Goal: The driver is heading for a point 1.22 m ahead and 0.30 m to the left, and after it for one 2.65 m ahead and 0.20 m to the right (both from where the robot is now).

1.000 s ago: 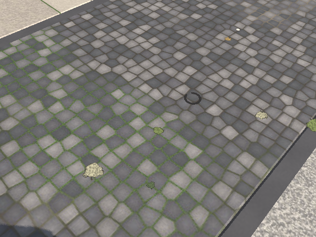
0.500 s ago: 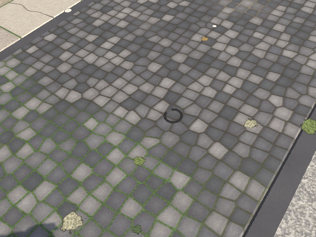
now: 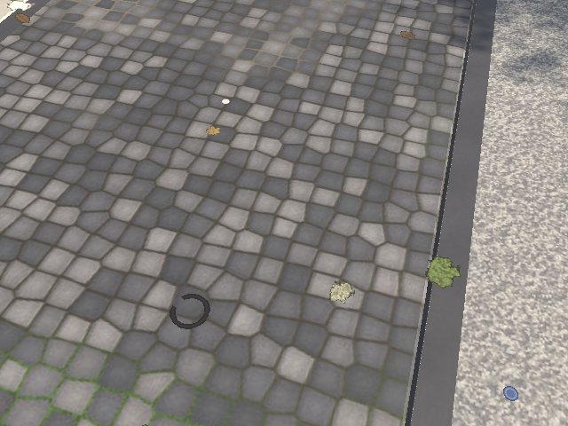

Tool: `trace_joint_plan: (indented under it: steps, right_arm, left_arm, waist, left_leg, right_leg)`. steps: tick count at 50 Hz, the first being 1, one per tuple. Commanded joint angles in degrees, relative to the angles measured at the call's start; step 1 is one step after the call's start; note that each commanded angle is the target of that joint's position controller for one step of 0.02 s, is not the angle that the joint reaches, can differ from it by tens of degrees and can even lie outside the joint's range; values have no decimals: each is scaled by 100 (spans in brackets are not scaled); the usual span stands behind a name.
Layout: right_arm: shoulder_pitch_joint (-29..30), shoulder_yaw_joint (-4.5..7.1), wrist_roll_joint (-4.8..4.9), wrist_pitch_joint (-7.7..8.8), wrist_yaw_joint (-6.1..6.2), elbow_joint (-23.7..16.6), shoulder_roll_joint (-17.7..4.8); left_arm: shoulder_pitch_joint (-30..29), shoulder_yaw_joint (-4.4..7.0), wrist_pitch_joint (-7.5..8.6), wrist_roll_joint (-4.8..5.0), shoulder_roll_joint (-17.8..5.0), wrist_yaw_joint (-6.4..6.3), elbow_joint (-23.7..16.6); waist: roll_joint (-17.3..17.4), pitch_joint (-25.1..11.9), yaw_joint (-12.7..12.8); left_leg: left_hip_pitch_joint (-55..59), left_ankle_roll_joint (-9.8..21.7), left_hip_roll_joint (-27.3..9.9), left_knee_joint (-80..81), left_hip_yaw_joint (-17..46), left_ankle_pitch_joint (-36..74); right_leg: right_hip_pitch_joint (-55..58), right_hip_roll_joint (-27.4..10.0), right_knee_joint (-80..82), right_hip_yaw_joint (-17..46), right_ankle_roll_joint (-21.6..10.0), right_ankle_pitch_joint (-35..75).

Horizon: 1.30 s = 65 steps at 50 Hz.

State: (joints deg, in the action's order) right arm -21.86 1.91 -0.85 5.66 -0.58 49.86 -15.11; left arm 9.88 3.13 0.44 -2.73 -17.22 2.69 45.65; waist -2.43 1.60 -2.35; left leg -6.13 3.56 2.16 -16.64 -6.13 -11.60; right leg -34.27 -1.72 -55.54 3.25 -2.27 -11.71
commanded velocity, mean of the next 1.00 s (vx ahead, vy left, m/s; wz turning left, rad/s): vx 0.50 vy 0.00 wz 0.39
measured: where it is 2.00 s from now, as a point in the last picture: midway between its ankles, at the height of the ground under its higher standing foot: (183, 263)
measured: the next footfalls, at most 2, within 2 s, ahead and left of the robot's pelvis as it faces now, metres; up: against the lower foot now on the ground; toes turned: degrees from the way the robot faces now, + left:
right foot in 0.20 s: +0.26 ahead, -0.11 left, +0.00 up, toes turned +3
left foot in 0.72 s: +0.48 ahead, +0.16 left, +0.00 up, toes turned +27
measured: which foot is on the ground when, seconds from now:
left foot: down 0.00-0.22, up 0.24-0.70, down 0.72-1.00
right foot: up 0.00-0.18, down 0.20-0.74, up 0.76-1.00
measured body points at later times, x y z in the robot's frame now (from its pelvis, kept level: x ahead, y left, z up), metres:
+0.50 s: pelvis +0.25 -0.02 +0.00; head +0.28 -0.03 +0.45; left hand +0.21 +0.25 -0.13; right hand +0.43 -0.26 -0.13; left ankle +0.30 +0.13 -0.67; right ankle +0.22 -0.11 -0.75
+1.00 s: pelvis +0.49 +0.11 +0.00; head +0.50 +0.14 +0.45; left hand +0.48 +0.40 -0.13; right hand +0.65 -0.11 -0.13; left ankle +0.45 +0.14 -0.75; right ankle +0.65 +0.00 -0.67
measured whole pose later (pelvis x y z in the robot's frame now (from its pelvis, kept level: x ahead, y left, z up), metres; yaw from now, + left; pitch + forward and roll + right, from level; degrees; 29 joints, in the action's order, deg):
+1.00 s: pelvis +0.49 +0.11 +0.00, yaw +28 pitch +0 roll +0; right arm -19.1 3.2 -0.4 3.2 -0.8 50.1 -14.4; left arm 10.8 2.4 1.2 -2.1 -15.0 1.4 45.6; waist -2.4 3.0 -0.8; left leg -5.2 7.7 7.9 -15.6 -0.4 -10.3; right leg -36.7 -8.1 -57.3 0.3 0.8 -9.7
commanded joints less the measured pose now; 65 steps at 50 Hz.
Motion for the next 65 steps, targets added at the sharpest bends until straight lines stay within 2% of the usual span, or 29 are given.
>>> trace_joint_plan:
  steps: [1,6,8,9,10,11,12,13,14,17,21,25,30,33,35,36,37,38,39,40,41,43,45,53,58,61,63,64,65]
  right_arm:
    - [97,77,72,62,-47,-177,-517]
    - [-470,180,9,-49,-13,125,-857]
    - [-455,200,-8,-93,13,179,-898]
    - [-399,203,30,-111,19,200,-899]
    - [-400,168,77,-102,11,177,-763]
    - [-305,82,100,-77,10,-110,-415]
    - [-817,51,204,-135,44,-232,-92]
    - [-536,192,55,-248,89,-66,-639]
    - [-272,217,50,-263,34,-93,-556]
    - [-147,227,-65,-420,-81,-60,-310]
    - [450,228,-103,-547,-210,-321,-144]
    - [1314,153,-99,-540,-316,-659,-56]
    - [2170,78,-138,-527,-411,-1023,-105]
    - [2050,133,-173,-536,-357,-1061,-245]
    - [1061,258,-184,-474,-274,-800,-450]
    - [93,393,-240,-428,-183,-482,-713]
    - [-155,580,-257,-436,-88,-478,-1415]
    - [-175,634,-57,-494,-64,-651,-1694]
    - [-57,601,-4,-538,-17,-546,-1531]
    - [228,525,35,-519,25,-513,-1223]
    - [508,457,31,-477,41,-533,-974]
    - [823,339,71,-373,45,-580,-650]
    - [635,292,79,-224,7,-460,-570]
    - [-102,222,7,-81,22,-78,-612]
    - [-334,131,-54,-53,148,159,-507]
    - [-253,107,-81,-53,235,258,-617]
    - [-159,144,-117,-97,299,283,-818]
    - [-89,167,-127,-138,304,255,-912]
    - [150,163,-75,-132,292,119,-961]
  left_arm:
    - [-431,-127,98,-21,38,52,-454]
    - [-1106,-201,219,95,-68,-29,-664]
    - [-839,-160,288,90,-199,-104,-614]
    - [-299,-112,346,57,-285,-157,-442]
    - [523,-8,426,-37,-549,-238,-190]
    - [1525,111,465,-160,-1053,-326,-127]
    - [1409,229,350,-80,-1437,-348,-119]
    - [1049,125,297,48,-857,-328,-191]
    - [627,13,326,85,-444,-308,-234]
    - [389,-63,462,115,-65,-315,-132]
    - [726,7,617,185,-148,-322,86]
    - [924,16,598,152,-126,-321,252]
    - [1265,103,539,148,-447,-369,436]
    - [1354,148,422,131,-650,-414,524]
    - [1359,191,295,130,-827,-425,530]
    - [1310,176,265,123,-802,-411,445]
    - [1535,30,294,190,-159,-332,91]
    - [1099,85,355,162,-384,-273,-239]
    - [424,103,396,150,-496,-253,-376]
    - [440,46,465,201,-384,-248,-366]
    - [565,48,466,169,-350,-263,-257]
    - [953,33,264,5,-280,-241,-113]
    - [1079,11,125,1,-145,-171,-27]
    - [-281,1,92,152,-117,-79,-283]
    - [-888,-65,146,124,-30,-14,-482]
    - [-744,-74,163,114,-20,-20,-501]
    - [34,-1,175,106,-185,-69,-295]
    - [800,76,216,88,-339,-95,-66]
    - [1688,192,250,1,-585,-144,160]
  waist:
    - [686,172,205]
    - [728,140,-9]
    - [781,25,163]
    - [665,-200,441]
    - [390,-726,756]
    - [-373,-1603,1111]
    - [-1369,-1867,781]
    - [-394,-1115,710]
    - [-206,-456,525]
    - [-363,-18,197]
    - [-231,35,139]
    - [-222,265,244]
    - [-171,418,438]
    - [-267,195,307]
    - [-253,-436,-124]
    - [87,-986,-560]
    - [1254,-1586,-370]
    - [1308,-2017,-407]
    - [603,-1206,-453]
    - [410,-543,-210]
    - [186,-230,76]
    - [278,-278,429]
    - [321,-354,487]
    - [516,204,-17]
    - [473,496,-170]
    - [607,316,8]
    - [812,-162,377]
    - [819,-555,702]
    - [587,-986,1200]
  left_leg:
    - [-273,739,-1149,837,985,1787]
    - [144,694,-1366,385,1310,2432]
    - [313,617,-1416,-47,1470,2711]
    - [205,522,-1257,-682,1352,3040]
    - [-297,399,-935,-1743,1119,2682]
    - [-1302,277,-525,-3425,812,642]
    - [-2870,174,156,-4726,562,-1988]
    - [-3210,216,-230,-5162,938,-1678]
    - [-3212,210,-415,-5076,1000,-1166]
    - [-2779,20,-677,-4816,879,-600]
    - [-3244,-109,-747,-4767,783,24]
    - [-3400,-177,-748,-3682,568,836]
    - [-2884,102,-587,-2291,43,857]
    - [-2341,429,-170,-1989,-264,58]
    - [-1145,722,279,-1656,-304,-356]
    - [254,939,206,-1275,85,-301]
    - [2041,1531,-1499,-1067,2599,-977]
    - [2511,2081,-2295,-76,5142,-597]
    - [2115,1863,-2077,51,4187,-159]
    - [1252,1679,-1910,72,3424,490]
    - [586,1405,-1547,120,2882,1138]
    - [-78,1209,-1161,241,2170,1928]
    - [-216,1153,-1038,407,1807,2412]
    - [594,526,-1044,923,1038,2365]
    - [1225,440,-1264,925,541,3056]
    - [1490,290,-1347,260,217,5127]
    - [1642,205,-1407,-999,75,6762]
    - [1404,189,-1395,-2048,21,6578]
    - [389,136,-1256,-3521,-140,5210]
  right_leg:
    - [69,-146,1114,-457,160,656]
    - [648,53,2106,-597,148,609]
    - [1162,166,2461,-561,34,222]
    - [1956,267,2900,-585,-69,293]
    - [3221,-28,3065,-281,-237,323]
    - [4570,-1614,3222,1314,-511,-407]
    - [5117,-2595,3924,3264,-1031,-960]
    - [4445,-2297,4031,2946,-971,-1428]
    - [3794,-1981,4186,2109,-842,-1090]
    - [2873,-1392,4531,603,-545,414]
    - [2960,-1366,4684,-189,-623,1512]
    - [2961,-1186,4717,-926,-590,1812]
    - [3390,-1372,4563,-1408,-490,2326]
    - [3913,-1437,3651,-1698,-383,4400]
    - [3853,-1409,1938,-1818,-333,5120]
    - [3030,-1274,441,-1893,-156,4062]
    - [810,-663,-1551,-1858,157,133]
    - [-468,277,-2695,-723,345,-2064]
    - [-1060,-103,-2664,-193,276,-1443]
    - [-915,-340,-2177,-231,238,-883]
    - [-509,-511,-1641,-210,232,-690]
    - [222,-615,-1180,-198,324,-597]
    - [382,-582,-901,-347,362,-394]
    - [-643,-433,659,-332,160,1132]
    - [-666,-58,1640,-554,-72,1194]
    - [71,305,2103,-988,-347,629]
    - [891,664,2180,-1174,-603,35]
    - [1723,770,2457,-1066,-766,3]
    - [3095,369,2838,-409,-1072,102]
Velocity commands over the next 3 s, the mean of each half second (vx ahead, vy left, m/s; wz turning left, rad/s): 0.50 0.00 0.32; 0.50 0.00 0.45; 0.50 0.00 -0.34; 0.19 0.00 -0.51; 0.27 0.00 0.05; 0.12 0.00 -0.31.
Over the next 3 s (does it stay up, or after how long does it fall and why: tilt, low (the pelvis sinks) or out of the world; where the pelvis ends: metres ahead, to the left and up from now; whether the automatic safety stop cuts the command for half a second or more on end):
stays up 1.09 0.29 -0.01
